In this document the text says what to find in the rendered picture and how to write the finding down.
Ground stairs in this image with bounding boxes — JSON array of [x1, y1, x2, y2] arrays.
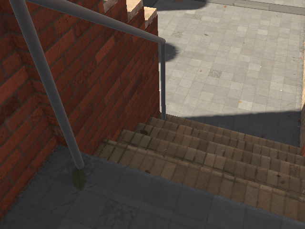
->
[[93, 113, 305, 223]]

